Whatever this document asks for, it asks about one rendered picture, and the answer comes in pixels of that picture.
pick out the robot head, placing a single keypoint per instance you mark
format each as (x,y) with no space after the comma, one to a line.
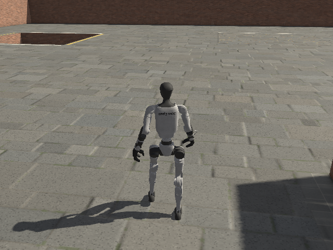
(166,89)

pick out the left robot forearm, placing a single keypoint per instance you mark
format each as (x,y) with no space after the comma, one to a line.
(140,140)

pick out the right robot hand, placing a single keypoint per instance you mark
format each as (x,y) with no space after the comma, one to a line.
(191,142)

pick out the robot right thigh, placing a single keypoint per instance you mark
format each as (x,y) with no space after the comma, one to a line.
(179,155)

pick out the left robot hand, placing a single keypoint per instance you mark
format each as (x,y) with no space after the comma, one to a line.
(135,154)

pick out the right robot forearm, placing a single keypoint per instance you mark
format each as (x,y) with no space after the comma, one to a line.
(190,134)

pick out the left robot upper arm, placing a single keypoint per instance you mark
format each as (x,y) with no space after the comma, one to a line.
(147,119)

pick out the right robot upper arm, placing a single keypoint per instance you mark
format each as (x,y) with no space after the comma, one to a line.
(185,117)

